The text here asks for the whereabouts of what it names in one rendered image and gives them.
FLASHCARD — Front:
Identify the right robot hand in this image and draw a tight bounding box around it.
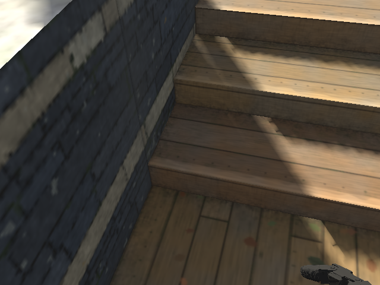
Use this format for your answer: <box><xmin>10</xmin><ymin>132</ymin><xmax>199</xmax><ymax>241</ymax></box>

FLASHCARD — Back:
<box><xmin>300</xmin><ymin>264</ymin><xmax>371</xmax><ymax>285</ymax></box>

